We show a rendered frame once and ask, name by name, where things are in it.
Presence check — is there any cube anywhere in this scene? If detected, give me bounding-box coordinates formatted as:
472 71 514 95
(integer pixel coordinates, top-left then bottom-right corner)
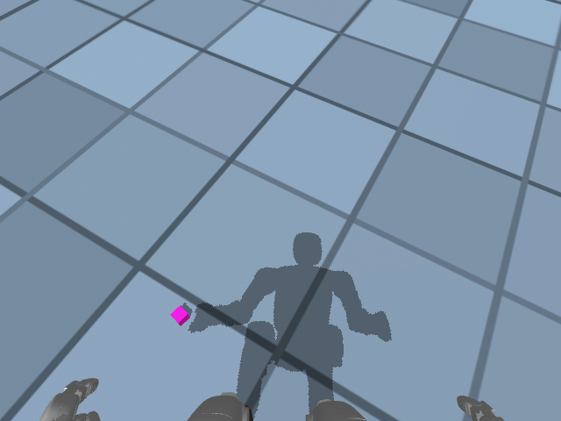
170 306 190 326

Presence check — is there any left robot hand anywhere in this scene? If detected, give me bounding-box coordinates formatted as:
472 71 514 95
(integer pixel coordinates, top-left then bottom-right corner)
39 378 101 421

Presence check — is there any right robot hand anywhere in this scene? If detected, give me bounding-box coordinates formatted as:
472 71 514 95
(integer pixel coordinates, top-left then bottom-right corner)
457 396 505 421

